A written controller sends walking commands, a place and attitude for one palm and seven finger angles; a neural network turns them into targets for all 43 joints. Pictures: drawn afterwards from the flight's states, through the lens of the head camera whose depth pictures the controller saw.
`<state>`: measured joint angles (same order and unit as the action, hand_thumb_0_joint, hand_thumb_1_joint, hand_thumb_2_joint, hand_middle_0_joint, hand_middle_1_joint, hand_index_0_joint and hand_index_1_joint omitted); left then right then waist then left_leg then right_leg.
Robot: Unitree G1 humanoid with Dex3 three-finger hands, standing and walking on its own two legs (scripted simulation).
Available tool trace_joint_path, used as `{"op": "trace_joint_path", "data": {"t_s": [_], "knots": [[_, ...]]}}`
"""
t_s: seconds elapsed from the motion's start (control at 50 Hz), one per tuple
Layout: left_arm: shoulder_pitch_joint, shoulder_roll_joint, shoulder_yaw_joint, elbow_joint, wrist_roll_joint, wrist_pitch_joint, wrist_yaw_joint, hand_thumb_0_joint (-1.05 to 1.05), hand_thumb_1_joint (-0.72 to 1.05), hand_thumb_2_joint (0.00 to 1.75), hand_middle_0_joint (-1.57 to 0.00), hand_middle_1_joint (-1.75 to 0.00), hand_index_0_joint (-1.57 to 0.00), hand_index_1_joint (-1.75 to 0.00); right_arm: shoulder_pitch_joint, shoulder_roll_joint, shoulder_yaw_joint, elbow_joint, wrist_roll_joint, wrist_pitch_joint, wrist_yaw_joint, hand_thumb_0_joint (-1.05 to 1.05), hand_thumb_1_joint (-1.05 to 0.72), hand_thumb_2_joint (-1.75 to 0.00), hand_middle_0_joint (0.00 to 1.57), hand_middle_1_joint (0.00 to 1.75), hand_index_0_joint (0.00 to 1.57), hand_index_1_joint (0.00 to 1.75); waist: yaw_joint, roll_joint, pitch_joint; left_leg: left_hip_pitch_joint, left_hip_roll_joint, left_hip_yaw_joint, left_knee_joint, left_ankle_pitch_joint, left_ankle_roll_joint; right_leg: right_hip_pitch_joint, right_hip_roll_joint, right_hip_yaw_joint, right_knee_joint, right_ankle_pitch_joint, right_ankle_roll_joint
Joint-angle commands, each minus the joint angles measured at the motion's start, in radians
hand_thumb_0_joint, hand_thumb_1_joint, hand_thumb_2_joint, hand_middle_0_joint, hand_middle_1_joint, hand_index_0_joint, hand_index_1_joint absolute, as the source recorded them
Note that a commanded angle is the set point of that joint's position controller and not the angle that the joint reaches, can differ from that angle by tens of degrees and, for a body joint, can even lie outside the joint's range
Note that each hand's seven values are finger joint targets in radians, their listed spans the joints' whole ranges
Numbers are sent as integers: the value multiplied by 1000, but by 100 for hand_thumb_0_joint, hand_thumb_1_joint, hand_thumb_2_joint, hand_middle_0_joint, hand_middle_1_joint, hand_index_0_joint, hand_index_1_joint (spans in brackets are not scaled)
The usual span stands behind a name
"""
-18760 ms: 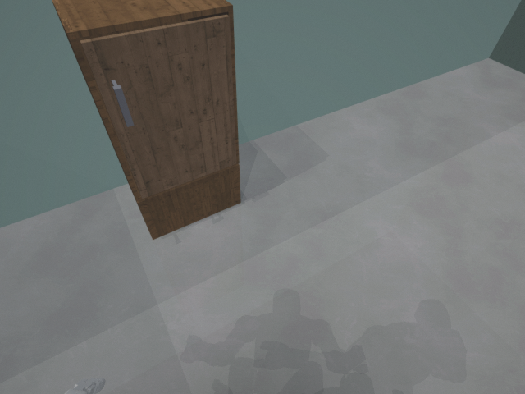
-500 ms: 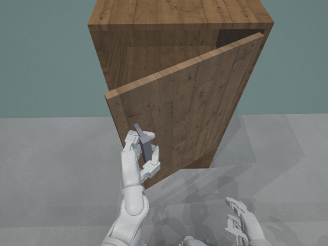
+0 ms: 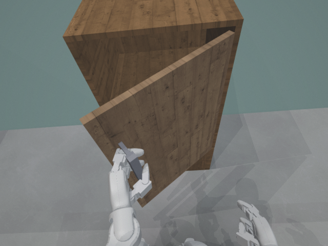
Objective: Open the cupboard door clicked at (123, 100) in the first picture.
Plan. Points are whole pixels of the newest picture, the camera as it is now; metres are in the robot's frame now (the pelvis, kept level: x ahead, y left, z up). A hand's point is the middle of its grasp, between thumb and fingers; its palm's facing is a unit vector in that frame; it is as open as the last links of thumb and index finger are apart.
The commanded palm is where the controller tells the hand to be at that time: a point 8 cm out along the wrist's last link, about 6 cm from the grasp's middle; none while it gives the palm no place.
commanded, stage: open thumb and fingers to let go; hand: left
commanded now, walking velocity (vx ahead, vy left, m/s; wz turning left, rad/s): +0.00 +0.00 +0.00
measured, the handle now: (132, 162) +0.32 +0.08 +0.02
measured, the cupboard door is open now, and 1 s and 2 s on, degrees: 38 39 41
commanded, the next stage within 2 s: slide the hand sideways off the handle in 0.74 s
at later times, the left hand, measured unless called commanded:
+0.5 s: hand (144, 182) +0.27 +0.05 +0.03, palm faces +0.42 -0.90 -0.07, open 13.4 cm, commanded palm +0.22 +0.09 +0.03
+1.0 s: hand (155, 199) +0.23 +0.02 +0.02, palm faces +0.25 -0.90 -0.35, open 16.9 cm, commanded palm none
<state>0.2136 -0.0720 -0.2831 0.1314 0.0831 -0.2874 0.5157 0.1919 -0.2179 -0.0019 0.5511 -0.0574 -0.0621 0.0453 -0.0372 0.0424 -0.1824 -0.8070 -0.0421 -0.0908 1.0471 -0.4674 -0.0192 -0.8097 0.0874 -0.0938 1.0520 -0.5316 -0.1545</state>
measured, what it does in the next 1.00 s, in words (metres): steps to the right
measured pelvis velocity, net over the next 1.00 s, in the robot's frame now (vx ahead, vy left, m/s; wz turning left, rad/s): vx -0.06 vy -0.16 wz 0.12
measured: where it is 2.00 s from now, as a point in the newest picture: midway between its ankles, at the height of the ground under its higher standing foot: outside the picture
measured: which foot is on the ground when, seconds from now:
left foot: down 0.00-0.52, up 0.54-1.00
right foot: down 0.00-1.00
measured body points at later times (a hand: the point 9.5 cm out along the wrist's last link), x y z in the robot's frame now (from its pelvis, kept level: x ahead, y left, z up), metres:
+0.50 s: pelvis -0.02 -0.04 -0.02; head +0.05 -0.10 +0.42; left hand +0.24 +0.09 +0.03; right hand +0.18 -0.24 -0.14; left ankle -0.01 +0.17 -0.66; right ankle -0.01 +0.00 -0.66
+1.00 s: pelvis -0.06 -0.16 -0.02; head +0.04 -0.26 +0.41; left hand +0.21 +0.07 +0.04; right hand +0.14 -0.36 -0.18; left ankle -0.04 +0.15 -0.59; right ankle -0.01 -0.01 -0.66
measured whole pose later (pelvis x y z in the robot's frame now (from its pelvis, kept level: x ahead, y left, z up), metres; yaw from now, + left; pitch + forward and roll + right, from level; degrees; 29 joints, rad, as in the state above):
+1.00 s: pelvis -0.06 -0.16 -0.02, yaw +7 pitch +12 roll +18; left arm 0.07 0.16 0.09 0.22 -0.07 -0.27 0.13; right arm 0.10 -0.23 0.00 0.61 -0.02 -0.04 0.00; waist -0.04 -0.07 -0.03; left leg -0.90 -0.03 -0.03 1.22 -0.54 -0.05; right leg -0.87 0.03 -0.14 1.08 -0.49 -0.04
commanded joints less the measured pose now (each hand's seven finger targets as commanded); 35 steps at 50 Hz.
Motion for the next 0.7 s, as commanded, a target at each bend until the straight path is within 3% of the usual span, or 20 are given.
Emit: {"op": "trace_joint_path", "data": {"t_s": [0.0, 0.02, 0.1, 0.12, 0.16, 0.18, 0.2, 0.24, 0.26, 0.3, 0.32, 0.34, 0.38, 0.4, 0.44, 0.46, 0.5, 0.56, 0.64, 0.68], "knots": [[-111, -137, 56, -151, -18, -59, 45, 0, 55, 75, -38, -131, -38, -131, -92, -33, -18, -131, -4, -77, -2, 0, -90, -90, 20, 30, 20, 30, 9, -240, -220, -174, -20, 6, 51, 29, -4, 366, -226, 408, -285, 536, 273], [-104, -143, 63, -169, -24, -64, 49, 0, 48, 72, -37, -130, -37, -130, -94, -34, -23, -130, -3, -78, 0, 0, -90, -90, 20, 30, 20, 30, 22, -219, -260, -172, -22, 6, 53, 45, -4, 395, -225, 407, -271, 589, 277], [-123, -177, 29, -208, -22, -66, 62, 0, 20, 60, -35, -127, -35, -127, -79, -36, -29, -116, -3, -90, 1, 0, -90, -90, 20, 30, 20, 30, 8, -185, -288, -143, -15, 13, 47, 81, -2, 369, -215, 358, -240, 608, 233], [-120, -176, 21, -202, -16, -65, 55, 0, 13, 57, -35, -127, -35, -127, -81, -39, -30, -115, -4, -90, -1, 0, -90, -90, 20, 30, 20, 30, 1, -193, -284, -146, -11, 9, 51, 83, 1, 356, -211, 359, -240, 606, 247], [-140, -164, 18, -225, -14, -71, 49, 0, -1, 51, -33, -125, -33, -125, -72, -41, -29, -110, -5, -95, -4, 0, -90, -90, 20, 30, 20, 30, -8, -197, -287, -158, -9, 7, 62, 82, 3, 371, -229, 390, -244, 661, 322], [-145, -157, 16, -243, -10, -75, 46, 0, -8, 48, -33, -124, -33, -124, -69, -43, -31, -108, -4, -94, -4, 0, -90, -90, 20, 30, 20, 30, -9, -190, -295, -152, -7, 5, 60, 90, 4, 378, -227, 385, -240, 669, 309], [-160, -156, 9, -248, -10, -75, 44, 0, -15, 45, -32, -124, -32, -124, -70, -45, -32, -109, -3, -97, -5, 0, -90, -90, 20, 30, 20, 30, -14, -190, -287, -144, -4, 5, 55, 95, 5, 363, -220, 363, -231, 663, 264], [-170, -149, 2, -268, -7, -79, 39, 0, -29, 39, -32, -122, -32, -122, -67, -47, -34, -108, -1, -100, -7, 0, -90, -90, 20, 30, 20, 30, -10, -132, -294, -96, 2, 12, 40, 122, 7, 311, -196, 295, -196, 612, 213], [-155, -150, -1, -265, -11, -81, 35, 0, -36, 36, -31, -122, -31, -122, -69, -46, -31, -111, -2, -103, -8, 0, -90, -90, 20, 30, 20, 30, -9, -130, -293, -97, 2, 14, 45, 115, 8, 303, -200, 307, -203, 596, 220], [-147, -136, 10, -267, -16, -85, 29, 0, -50, 30, -30, -120, -30, -120, -65, -43, -26, -111, -3, -105, -8, 0, -90, -90, 20, 30, 20, 30, -9, -157, -293, -137, 1, 8, 61, 98, 6, 342, -221, 362, -223, 627, 282], [-135, -125, 21, -267, -17, -85, 25, 0, -50, 30, -30, -120, -30, -120, -64, -43, -27, -112, 0, -104, -10, 0, -90, -90, 20, 30, 20, 30, -8, -178, -297, -157, 2, 2, 70, 99, 5, 371, -228, 386, -226, 678, 318], [-127, -126, 23, -267, -20, -85, 22, 0, -50, 30, -30, -120, -30, -120, -64, -43, -26, -112, -2, -103, -9, 0, -90, -90, 20, 30, 20, 30, -8, -191, -295, -168, 2, 2, 73, 98, 4, 388, -234, 394, -224, 715, 326], [-164, -107, 37, -281, -27, -83, 15, 0, -50, 30, -28, -110, -28, -110, -63, -47, -27, -109, 1, -102, -10, 0, -90, -90, 20, 30, 20, 30, -8, -178, -293, -161, 3, 6, 62, 102, 5, 379, -224, 358, -208, 688, 257], [-166, -94, 46, -282, -30, -82, 14, 0, -50, 30, -27, -105, -27, -105, -71, -46, -28, -114, 1, -102, -12, 0, -90, -90, 20, 30, 20, 30, -3, -166, -286, -151, 5, 10, 56, 93, 6, 347, -212, 335, -206, 598, 237], [-179, -85, 55, -270, -34, -84, 9, 0, -50, 30, -26, -95, -26, -95, -78, -44, -23, -110, 1, -100, -15, 0, -90, -90, 20, 30, 20, 30, -4, -149, -258, -172, 7, 7, 73, 62, 5, 324, -227, 380, -230, 535, 249], [-181, -78, 61, -271, -36, -87, 6, 0, -50, 30, -25, -90, -25, -90, -86, -45, -21, -112, 0, -100, -15, 0, -90, -90, 20, 30, 20, 30, -3, -150, -248, -198, 8, 3, 89, 45, 3, 334, -244, 428, -249, 532, 286], [-193, -51, 88, -268, -38, -86, 6, 0, -50, 30, -23, -80, -23, -80, -86, -46, -23, -108, 1, -95, -16, 0, -90, -90, 20, 30, 20, 30, -3, -175, -248, -226, 9, -4, 99, 35, 1, 368, -258, 460, -265, 529, 309], [-201, -38, 103, -268, -37, -73, 2, 0, -50, 30, -21, -65, -21, -65, -95, -48, -27, -110, -1, -85, -19, 0, -90, -90, 20, 30, 20, 30, 4, -147, -262, -218, 13, -2, 94, 45, -1, 364, -252, 438, -247, 523, 260], [-205, -5, 152, -230, -55, -55, -2, 0, -50, 30, -18, -45, -18, -45, -110, -54, -25, -105, 1, -66, -27, 0, -90, -90, 20, 30, 20, 30, 5, -175, -231, -281, 17, -15, 123, 5, -14, 418, -298, 539, -285, 519, 296], [-224, 7, 167, -243, -60, -54, -9, 0, -50, 30, -16, -35, -16, -35, -106, -58, -30, -99, 3, -63, -28, 0, -90, -90, 20, 30, 20, 30, 5, -163, -250, -286, 14, -17, 124, 1, -18, 457, -300, 537, -276, 574, 294]]}}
